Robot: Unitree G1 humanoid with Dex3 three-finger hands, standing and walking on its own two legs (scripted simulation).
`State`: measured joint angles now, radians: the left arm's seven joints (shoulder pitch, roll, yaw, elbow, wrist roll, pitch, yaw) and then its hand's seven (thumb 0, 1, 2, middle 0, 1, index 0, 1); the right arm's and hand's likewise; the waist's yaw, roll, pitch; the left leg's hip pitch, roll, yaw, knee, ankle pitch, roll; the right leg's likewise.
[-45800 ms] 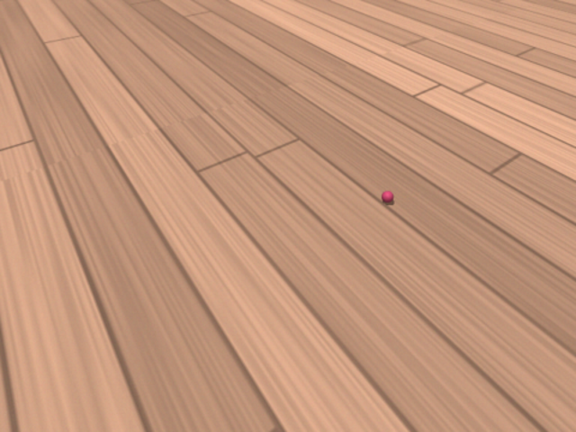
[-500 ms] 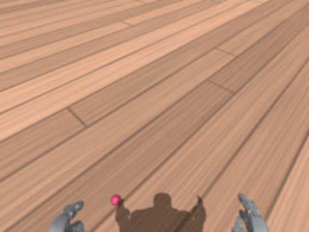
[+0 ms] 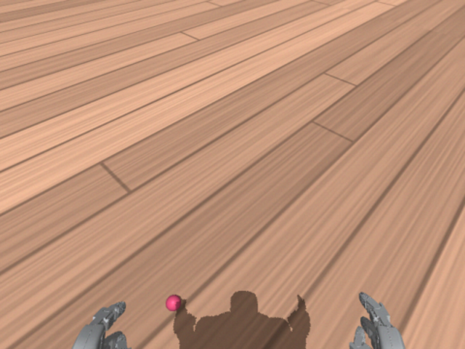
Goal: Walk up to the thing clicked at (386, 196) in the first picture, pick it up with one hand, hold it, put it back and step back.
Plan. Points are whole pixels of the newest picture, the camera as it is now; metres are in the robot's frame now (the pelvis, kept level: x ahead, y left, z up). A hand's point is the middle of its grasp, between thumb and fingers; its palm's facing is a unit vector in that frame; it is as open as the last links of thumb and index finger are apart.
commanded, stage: home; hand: left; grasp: from above
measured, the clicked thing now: (173, 302) +0.46 +0.24 -0.69
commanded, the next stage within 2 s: stand in 0.26 s
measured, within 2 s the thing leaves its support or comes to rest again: neither
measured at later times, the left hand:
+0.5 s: hand out of the picture +0.15 +0.21 -0.08, palm faces +0.00 -0.95 -0.32, open 7.4 cm
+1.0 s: hand out of the picture +0.03 +0.24 -0.11, palm faces +0.04 -0.95 -0.32, open 7.4 cm
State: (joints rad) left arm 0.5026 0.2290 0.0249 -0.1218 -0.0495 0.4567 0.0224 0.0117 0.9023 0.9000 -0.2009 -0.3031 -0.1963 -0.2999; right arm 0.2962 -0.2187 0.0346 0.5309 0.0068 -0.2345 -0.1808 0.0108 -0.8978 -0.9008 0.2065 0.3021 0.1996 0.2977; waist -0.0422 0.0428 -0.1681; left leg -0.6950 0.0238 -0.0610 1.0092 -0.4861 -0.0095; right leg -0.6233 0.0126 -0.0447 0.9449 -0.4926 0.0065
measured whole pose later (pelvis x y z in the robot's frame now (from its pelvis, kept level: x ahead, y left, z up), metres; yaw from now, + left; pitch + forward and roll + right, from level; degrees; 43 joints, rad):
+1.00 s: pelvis -0.01 +0.01 +0.06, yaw +1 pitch -4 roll +0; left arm 0.21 0.27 0.03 1.05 0.03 0.02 0.03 0.01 0.90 0.90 -0.20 -0.30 -0.20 -0.30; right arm 0.16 -0.28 -0.03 1.05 -0.03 -0.01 -0.02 0.00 -0.90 -0.90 0.21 0.30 0.20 0.30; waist 0.02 0.01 0.06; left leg -0.18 -0.02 -0.03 0.48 -0.23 0.01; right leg -0.14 -0.03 -0.02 0.46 -0.26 0.02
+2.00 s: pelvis +0.01 -0.01 +0.07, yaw +1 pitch -3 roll +0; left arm 0.09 0.31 0.03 1.16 0.02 0.00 0.02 0.01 0.90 0.90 -0.20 -0.30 -0.20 -0.30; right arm 0.10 -0.32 -0.01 1.14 -0.02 -0.01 -0.01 0.00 -0.90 -0.90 0.21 0.30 0.20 0.30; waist 0.00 0.01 0.06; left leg -0.11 0.00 -0.04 0.34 -0.18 -0.01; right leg -0.06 -0.01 -0.03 0.32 -0.21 0.01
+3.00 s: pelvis -0.01 -0.01 +0.06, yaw +1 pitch -2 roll -1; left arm 0.09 0.34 0.06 1.07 0.00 0.00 0.01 0.01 0.90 0.90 -0.20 -0.30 -0.20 -0.30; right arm 0.08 -0.36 -0.02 1.07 0.00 0.01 0.01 0.00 -0.90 -0.90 0.21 0.30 0.20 0.30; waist -0.01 0.02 0.13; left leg -0.22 0.01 -0.05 0.49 -0.21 0.00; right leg -0.14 0.00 -0.05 0.42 -0.24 -0.01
